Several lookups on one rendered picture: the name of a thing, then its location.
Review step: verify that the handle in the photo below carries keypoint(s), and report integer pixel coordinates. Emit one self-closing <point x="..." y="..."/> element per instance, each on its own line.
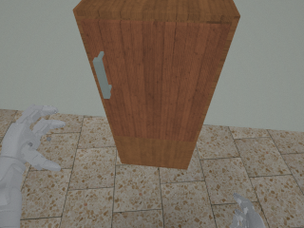
<point x="100" y="72"/>

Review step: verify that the right robot hand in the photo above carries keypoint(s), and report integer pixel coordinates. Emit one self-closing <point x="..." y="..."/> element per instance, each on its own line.
<point x="248" y="217"/>

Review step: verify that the left robot hand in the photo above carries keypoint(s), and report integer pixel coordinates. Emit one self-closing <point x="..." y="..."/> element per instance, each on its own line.
<point x="16" y="141"/>

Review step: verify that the left robot forearm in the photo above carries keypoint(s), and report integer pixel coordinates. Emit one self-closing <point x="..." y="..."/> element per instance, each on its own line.
<point x="11" y="171"/>

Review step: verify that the cupboard door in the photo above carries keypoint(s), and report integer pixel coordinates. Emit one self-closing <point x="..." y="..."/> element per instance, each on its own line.
<point x="161" y="74"/>

